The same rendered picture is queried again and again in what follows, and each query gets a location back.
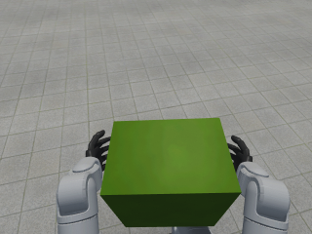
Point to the right robot forearm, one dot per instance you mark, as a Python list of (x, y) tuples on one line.
[(267, 201)]

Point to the carton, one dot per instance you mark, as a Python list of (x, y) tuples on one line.
[(169, 173)]

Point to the left robot hand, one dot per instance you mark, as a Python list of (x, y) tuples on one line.
[(95, 149)]

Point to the left robot forearm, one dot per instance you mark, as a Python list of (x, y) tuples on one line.
[(77, 198)]

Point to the right robot hand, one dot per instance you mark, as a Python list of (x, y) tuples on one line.
[(242, 152)]

